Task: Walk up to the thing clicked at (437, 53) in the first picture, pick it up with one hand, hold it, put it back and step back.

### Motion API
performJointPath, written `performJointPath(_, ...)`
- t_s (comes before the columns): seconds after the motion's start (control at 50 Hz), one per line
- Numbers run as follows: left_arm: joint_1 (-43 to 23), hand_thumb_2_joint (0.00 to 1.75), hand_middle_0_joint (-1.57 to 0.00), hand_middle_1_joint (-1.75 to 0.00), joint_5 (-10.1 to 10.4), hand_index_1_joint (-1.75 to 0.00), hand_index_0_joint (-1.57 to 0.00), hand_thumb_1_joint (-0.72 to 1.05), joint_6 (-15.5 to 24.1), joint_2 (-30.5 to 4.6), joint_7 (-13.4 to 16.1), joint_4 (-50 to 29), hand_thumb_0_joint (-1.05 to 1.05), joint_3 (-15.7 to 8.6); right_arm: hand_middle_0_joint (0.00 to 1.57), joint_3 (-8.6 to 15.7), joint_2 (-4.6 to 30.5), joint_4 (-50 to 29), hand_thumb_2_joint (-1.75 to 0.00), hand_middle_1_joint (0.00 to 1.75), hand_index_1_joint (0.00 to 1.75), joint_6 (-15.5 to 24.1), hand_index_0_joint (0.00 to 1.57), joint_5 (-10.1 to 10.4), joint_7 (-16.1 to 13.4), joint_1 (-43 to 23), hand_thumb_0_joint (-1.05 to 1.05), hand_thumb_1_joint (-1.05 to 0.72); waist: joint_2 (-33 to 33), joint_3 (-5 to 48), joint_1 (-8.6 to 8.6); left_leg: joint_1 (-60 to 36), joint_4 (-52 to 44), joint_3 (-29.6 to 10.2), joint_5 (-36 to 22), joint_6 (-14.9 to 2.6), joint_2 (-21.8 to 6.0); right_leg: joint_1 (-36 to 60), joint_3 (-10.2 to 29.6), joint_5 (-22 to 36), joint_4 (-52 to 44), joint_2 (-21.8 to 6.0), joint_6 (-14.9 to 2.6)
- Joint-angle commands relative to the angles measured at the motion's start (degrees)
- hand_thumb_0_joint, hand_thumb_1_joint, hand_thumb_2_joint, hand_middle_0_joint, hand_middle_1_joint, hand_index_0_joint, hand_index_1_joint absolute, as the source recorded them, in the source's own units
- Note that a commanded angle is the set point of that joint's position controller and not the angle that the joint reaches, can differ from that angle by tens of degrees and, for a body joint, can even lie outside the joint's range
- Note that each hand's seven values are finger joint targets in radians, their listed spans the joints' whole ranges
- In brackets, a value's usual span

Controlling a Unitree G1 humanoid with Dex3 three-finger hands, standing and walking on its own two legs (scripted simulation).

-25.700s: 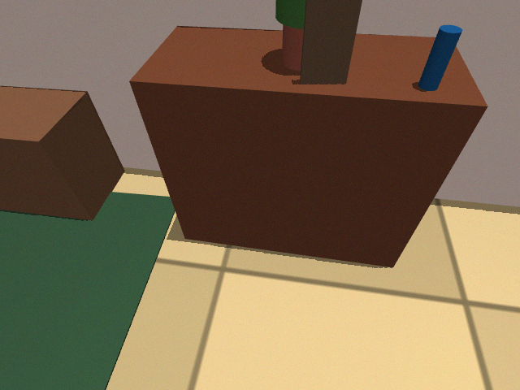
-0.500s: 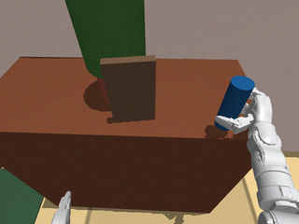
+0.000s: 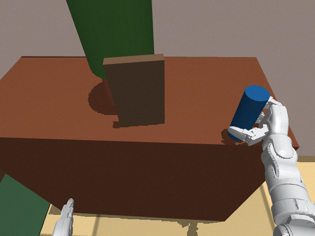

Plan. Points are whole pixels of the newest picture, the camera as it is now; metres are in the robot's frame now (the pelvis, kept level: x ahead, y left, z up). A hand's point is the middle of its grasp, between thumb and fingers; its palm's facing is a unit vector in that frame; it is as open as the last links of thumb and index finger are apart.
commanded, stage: lower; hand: right
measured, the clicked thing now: (246, 115) +0.39 -0.17 +0.12
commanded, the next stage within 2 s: loosen in 0.02 s
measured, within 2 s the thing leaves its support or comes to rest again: rests again in 0.86 s
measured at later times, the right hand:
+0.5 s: hand (248, 119) +0.40 -0.18 +0.09, palm faces +0.15 +0.99 +0.01, open 8.9 cm
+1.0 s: hand (246, 117) +0.41 -0.18 +0.09, palm faces +0.15 +0.99 +0.01, open 8.7 cm
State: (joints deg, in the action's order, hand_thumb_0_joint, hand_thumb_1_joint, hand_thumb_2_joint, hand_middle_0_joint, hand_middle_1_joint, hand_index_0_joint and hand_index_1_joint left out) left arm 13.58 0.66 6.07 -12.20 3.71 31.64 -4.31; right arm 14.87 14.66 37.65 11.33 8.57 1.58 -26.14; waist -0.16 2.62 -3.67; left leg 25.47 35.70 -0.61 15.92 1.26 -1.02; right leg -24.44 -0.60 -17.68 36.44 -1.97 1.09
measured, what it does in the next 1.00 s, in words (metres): stands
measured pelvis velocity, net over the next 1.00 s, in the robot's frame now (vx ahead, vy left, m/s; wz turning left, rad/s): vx -0.01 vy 0.00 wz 0.00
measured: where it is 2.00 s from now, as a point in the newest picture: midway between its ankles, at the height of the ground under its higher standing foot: outside the picture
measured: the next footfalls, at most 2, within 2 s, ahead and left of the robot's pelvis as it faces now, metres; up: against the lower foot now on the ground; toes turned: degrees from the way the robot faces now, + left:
none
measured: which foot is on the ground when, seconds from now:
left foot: down 0.00-1.00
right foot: down 0.00-1.00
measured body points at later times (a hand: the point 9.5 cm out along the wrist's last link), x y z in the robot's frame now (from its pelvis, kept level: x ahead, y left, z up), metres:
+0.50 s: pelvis +0.00 +0.00 -0.01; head +0.03 -0.01 +0.44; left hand +0.15 +0.26 -0.08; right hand +0.39 -0.24 +0.09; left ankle +0.02 +0.13 -0.72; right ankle +0.01 -0.13 -0.72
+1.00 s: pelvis -0.01 +0.00 -0.01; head +0.03 -0.01 +0.44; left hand +0.14 +0.26 -0.07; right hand +0.40 -0.23 +0.09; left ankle +0.02 +0.13 -0.72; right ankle +0.01 -0.13 -0.72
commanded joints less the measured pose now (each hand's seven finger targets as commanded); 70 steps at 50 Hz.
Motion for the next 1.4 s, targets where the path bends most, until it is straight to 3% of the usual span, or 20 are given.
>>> performJointPath(0.0, -3.17, 0.05, -0.04, -0.04, -0.23, -0.04, -0.04, -0.55, 2.62, -7.43, 0.78, -9.66, 0.0, -2.3, 1.38, 1.47, 9.77, -11.76, -1.42, 1.57, 1.57, 4.71, 1.44, 0.49, 0.11, -21.42, 0.0, -0.09, 0.28, 18.72, 0.24, -6.09, -2.9, 2.22, -14.39, -0.98, 1.37, 8.79, -0.25, 13.37, -2.87, 1.11, -1.35)
performJointPath(0.04, -2.43, 0.05, -0.04, -0.04, -0.22, -0.04, -0.04, -0.55, 2.42, -9.16, 0.87, -9.82, 0.0, -4.28, 1.39, 2.18, 10.55, -11.24, -1.42, 1.58, 1.58, 5.06, 1.44, 0.52, 0.1, -20.76, 0.0, -0.09, 0.28, 19.44, -0.26, -6.03, -2.6, 2.01, -14.95, -0.93, 1.26, 8.84, -0.28, 13.81, -2.44, 1.18, -1.39)
performJointPath(0.12, -1.17, 0.05, -0.05, -0.05, -0.16, -0.05, -0.06, -0.54, 1.98, -7.18, 0.55, -8.87, 0.0, -2.85, 1.36, 1.97, 9.39, -10.12, -1.48, 1.6, 1.6, 5.38, 1.43, 0.31, -0.13, -18.92, 0.0, -0.05, -0.14, 17.19, 0.11, -5.78, -2.08, 2.04, -14.98, -0.88, 1.2, 6.72, -0.48, 13.36, -2.08, 1.3, -1.51)
performJointPath(0.14, -1.83, 0.02, -0.05, -0.05, -0.23, -0.03, -0.06, -0.5, 2.06, -6.72, 0.33, -9.42, 0.0, -2.47, 1.33, 0.0, 6.7, -10.07, -1.4, 1.52, 1.52, 5.41, 1.39, 0.59, 0.4, -18.75, 0.0, -0.06, 0.19, 16.07, -0.32, -4.98, -2.25, 2.05, -12.98, -0.93, 1.24, 5.43, -0.31, 11.31, -2.23, 1.26, -1.55)
performJointPath(0.18, -2.95, 0.02, -0.04, -0.05, -0.18, -0.03, -0.06, -0.5, 2.06, -8.37, 0.66, -11.33, 0.0, -3.87, 1.3, 2.55, 11.72, -14.78, -1.25, 1.41, 1.41, 6.05, 1.34, 0.0, -0.06, -22.49, 0.0, -0.05, 1.47, 21.17, 0.09, -6.25, -1.64, 1.93, -15.14, -0.99, 1.11, 8.51, -0.33, 13.79, -1.76, 1.14, -1.38)
performJointPath(0.22, -1.16, 0.02, -0.04, -0.05, -0.14, -0.03, -0.07, -0.5, 1.64, -8.37, 0.47, -10.56, 0.0, -3.73, 1.28, 1.47, 8.99, -11.27, -1.14, 1.33, 1.33, 5.33, 1.32, 0.28, 0.21, -19.67, 0.0, -0.01, -0.36, 18.4, -0.4, -5.45, -1.64, 2.22, -14.72, -0.95, 1.28, 7.01, -0.15, 13.41, -1.86, 1.08, -1.5)
performJointPath(0.54, -2.78, 0.03, -0.05, -0.05, 0.0, -0.03, -0.06, -0.51, 1.85, -8.4, 0.28, -13.06, 0.0, -3.72, 1.18, 1.34, 9.6, -12.08, -0.72, 0.99, 0.99, 5.61, 1.19, -0.09, -0.01, -23.15, 0.0, 0.11, -0.11, 18.43, -0.22, -4.33, -1.73, 1.85, -10.23, -1.04, 0.97, 5.6, -0.19, 8.3, -1.97, 1.34, -1.69)
performJointPath(0.64, 0.16, 0.06, -0.06, -0.05, -0.17, -0.06, -0.06, -0.55, 1.81, -8.43, 0.42, -11.57, 0.0, -3.62, 1.23, 1.51, 10.77, -9.7, -1.01, 1.2, 1.2, 5.59, 1.26, -0.67, -0.2, -25.88, 0.0, -0.02, 0.94, 18.51, -0.84, -2.58, -1.47, 2.15, -9.57, -1.24, 1.31, 6.61, 0.12, 8.0, -2.1, 1.01, -1.37)
performJointPath(0.72, 0.5, 0.03, -0.05, -0.05, -0.01, -0.04, -0.06, -0.52, 1.88, -8.49, 0.41, -11.62, 0.0, -4.16, 1.13, 1.88, 10.43, -7.94, -0.69, 0.94, 0.94, 5.25, 1.13, -0.36, -0.05, -23.25, 0.0, 0.06, 0.95, 17.47, -0.56, -2.67, -1.55, 1.96, -9.14, -1.14, 1.13, 5.65, -0.36, 7.21, -1.98, 1.24, -1.5)
performJointPath(0.78, -3.34, 0.06, -0.05, -0.05, 0.05, -0.05, -0.05, -0.55, 2.27, -8.32, 0.36, -15.83, 0.0, -3.73, 1.07, 1.04, 10.51, -12.11, -0.78, 0.97, 0.97, 5.93, 1.08, -0.44, -0.07, -28.11, 0.0, 0.05, 0.59, 21.54, -0.67, -4.14, -0.89, 2.06, -12.3, -1.1, 1.24, 7.72, -0.23, 10.7, -1.2, 1.13, -1.31)
performJointPath(0.82, 1.37, 0.06, -0.05, -0.05, -0.14, -0.05, -0.05, -0.55, 1.66, -8.21, 0.31, -11.03, 0.0, -3.85, 1.07, 2.15, 9.89, -6.29, -0.77, 0.97, 0.97, 4.95, 1.08, -0.18, -0.1, -22.35, 0.0, 0.04, 0.16, 18.03, -0.28, -4.3, -0.91, 1.98, -12.34, -1.01, 1.08, 4.68, -0.32, 10.56, -1.01, 1.43, -1.48)
performJointPath(0.88, -3.04, 0.07, -0.05, -0.05, -0.03, -0.06, -0.04, -0.57, 2.11, -7.78, 0.41, -15.96, 0.0, -2.9, 1.15, 1.79, 11.99, -12.77, -0.82, 1.04, 1.04, 6.02, 1.16, -0.61, -0.38, -29.56, 0.0, -0.05, 1.56, 21.32, -0.26, -5.13, -1.32, 1.61, -10.79, -1.09, 0.94, 6.49, -0.59, 8.84, -1.38, 1.46, -1.53)
performJointPath(0.94, 0.36, 0.06, -0.05, -0.05, -0.02, -0.05, -0.05, -0.55, 1.92, -8.87, 0.5, -13.44, 0.0, -3.97, 1.08, 2.04, 10.14, -7.54, -0.78, 0.97, 0.97, 4.86, 1.09, -0.2, -0.22, -23.54, 0.0, -0.01, -0.05, 18.25, -0.5, -4.09, -1.62, 1.72, -9.68, -0.96, 1.07, 5.16, -0.42, 7.52, -1.67, 1.49, -1.68)
performJointPath(0.96, -0.43, 0.07, -0.05, -0.05, -0.11, -0.07, -0.04, -0.57, 1.94, -6.15, 0.16, -13.92, 0.0, -1.38, 1.16, 0.97, 9.18, -9.58, -0.8, 1.03, 1.03, 5.21, 1.17, -0.23, -0.15, -24.96, 0.0, -0.06, 0.49, 17.86, 0.04, -4.74, -1.67, 1.81, -9.89, -0.98, 1.03, 4.68, -0.48, 7.94, -1.78, 1.55, -1.63)
performJointPath(1.0, -2.0, 0.07, -0.05, -0.05, -0.04, -0.07, -0.04, -0.57, 2.21, -9.34, 0.59, -16.76, 0.0, -4.06, 1.16, 2.39, 11.98, -10.85, -0.81, 1.03, 1.03, 5.59, 1.16, -0.39, -0.55, -27.32, 0.0, -0.06, -0.3, 21.49, -0.46, -6.0, -1.27, 1.85, -11.48, -0.91, 1.08, 5.87, -0.32, 9.51, -1.52, 1.47, -1.64)
performJointPath(1.08, 0.07, 0.06, -0.05, -0.05, -0.11, -0.05, -0.04, -0.56, 2.01, -7.38, 0.19, -14.21, 0.0, -2.8, 0.99, 1.41, 9.49, -9.86, -0.64, 0.85, 0.85, 5.48, 0.99, -0.32, -0.53, -25.5, 0.0, 0.1, 0.78, 18.58, -0.11, -4.32, -1.32, 2.06, -9.85, -1.2, 1.29, 5.57, -0.15, 8.24, -1.98, 1.22, -1.33)
performJointPath(1.14, -0.8, 0.06, -0.05, -0.05, -0.03, -0.05, -0.05, -0.56, 2.09, -7.49, 0.28, -15.07, 0.0, -2.72, 0.96, 2.91, 12.89, -12.05, -0.55, 0.77, 0.77, 5.81, 0.96, -0.6, -0.82, -27.97, 0.0, 0.14, 1.37, 19.57, 0.31, -5.49, -1.41, 1.82, -10.46, -1.14, 1.07, 5.35, -0.42, 8.59, -1.83, 1.47, -1.46)
performJointPath(1.18, -0.04, 0.06, -0.05, -0.05, -0.06, -0.05, -0.04, -0.56, 2.13, -7.18, 0.27, -14.23, 0.0, -2.54, 0.94, -0.33, 6.48, -5.82, -0.51, 0.74, 0.74, 4.89, 0.93, -0.31, -0.13, -22.53, 0.0, 0.15, -1.1, 17.08, -0.75, -4.06, -1.48, 1.83, -10.67, -0.92, 1.17, 4.91, -0.46, 8.61, -1.69, 1.5, -1.68)
performJointPath(1.24, -1.06, 0.07, -0.05, -0.05, -0.12, -0.06, -0.04, -0.57, 2.17, -8.17, 0.36, -15.38, 0.0, -2.8, 0.88, 1.53, 11.2, -12.96, -0.45, 0.67, 0.67, 5.54, 0.87, -0.45, -0.52, -27.5, 0.0, 0.19, 1.69, 19.77, 0.11, -4.33, -1.09, 2.32, -11.34, -1.31, 1.43, 7.13, -0.04, 10.53, -1.97, 1.01, -1.15)
performJointPath(1.38, 0.62, 0.03, -0.05, -0.06, -0.25, -0.04, -0.07, -0.51, 1.71, -8.08, 0.27, -12.72, 0.0, -3.41, 0.63, 1.88, 10.74, -9.41, -0.36, 0.5, 0.5, 5.22, 0.63, -0.66, -0.63, -26.43, 0.0, 0.28, 2.36, 18.85, -0.35, -4.19, -1.08, 2.11, -11.72, -1.24, 1.36, 6.52, -0.15, 10.77, -1.71, 1.08, -1.14)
